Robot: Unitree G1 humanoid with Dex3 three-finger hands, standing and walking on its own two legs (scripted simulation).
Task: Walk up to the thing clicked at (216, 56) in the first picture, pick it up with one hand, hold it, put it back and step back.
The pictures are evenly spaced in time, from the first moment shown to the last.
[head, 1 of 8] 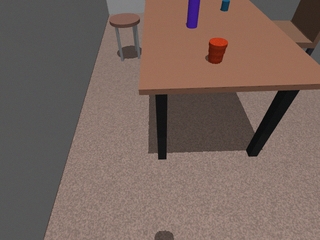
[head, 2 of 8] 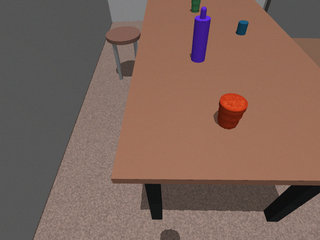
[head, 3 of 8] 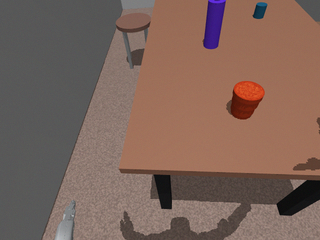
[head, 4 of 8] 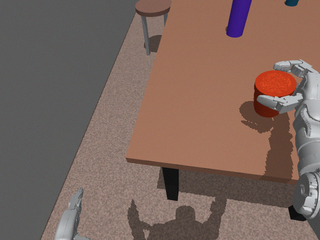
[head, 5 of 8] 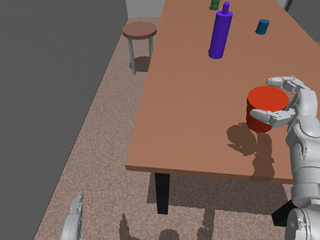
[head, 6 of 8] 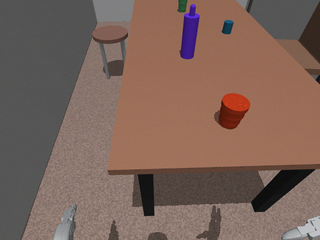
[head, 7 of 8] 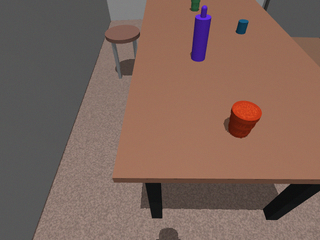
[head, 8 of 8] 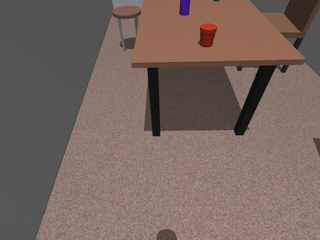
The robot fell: no
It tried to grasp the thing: yes
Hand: right
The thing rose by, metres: 0.20
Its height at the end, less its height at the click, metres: +0.00
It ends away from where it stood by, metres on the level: 0.05
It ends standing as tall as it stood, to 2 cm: yes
